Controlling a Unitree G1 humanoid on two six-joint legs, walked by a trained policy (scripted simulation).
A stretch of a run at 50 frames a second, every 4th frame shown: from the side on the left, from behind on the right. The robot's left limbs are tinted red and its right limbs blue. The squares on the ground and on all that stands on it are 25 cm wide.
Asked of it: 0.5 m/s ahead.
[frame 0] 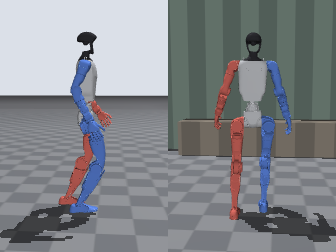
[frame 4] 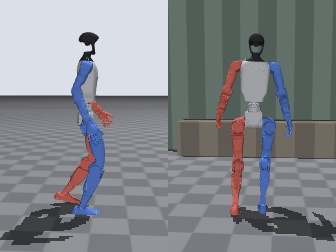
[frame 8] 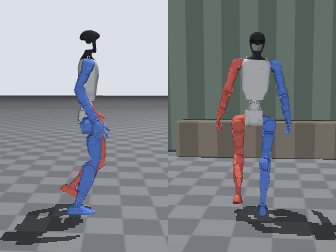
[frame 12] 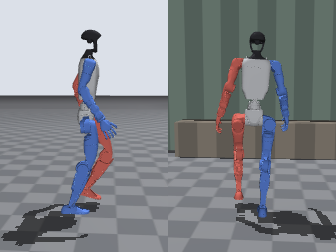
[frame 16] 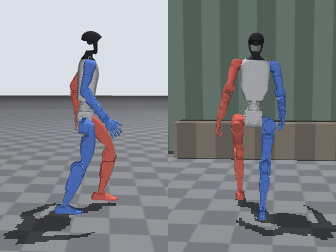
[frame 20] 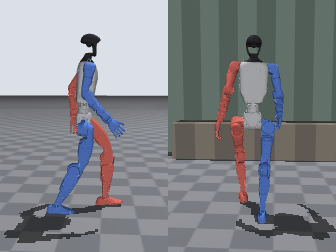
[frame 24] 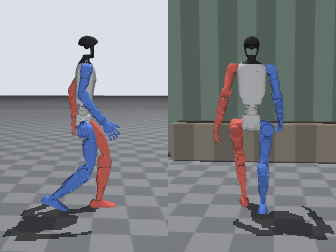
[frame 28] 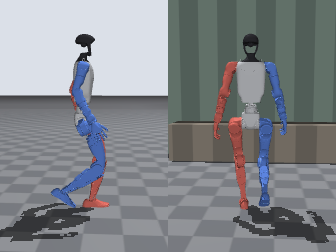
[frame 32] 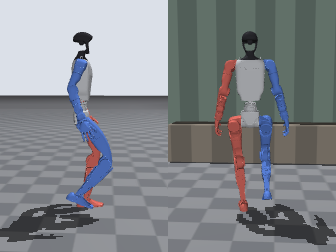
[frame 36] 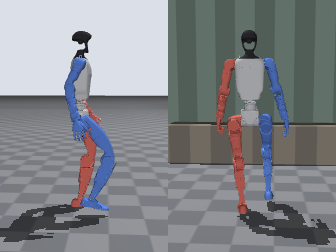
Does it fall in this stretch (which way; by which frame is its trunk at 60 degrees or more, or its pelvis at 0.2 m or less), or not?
no
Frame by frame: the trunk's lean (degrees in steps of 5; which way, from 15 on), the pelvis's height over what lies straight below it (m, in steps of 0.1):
0: 0, 0.8
4: 5, 0.8
8: 5, 0.8
12: 5, 0.8
16: 5, 0.8
20: 5, 0.8
24: 5, 0.7
28: 0, 0.8
32: 0, 0.8
36: 0, 0.8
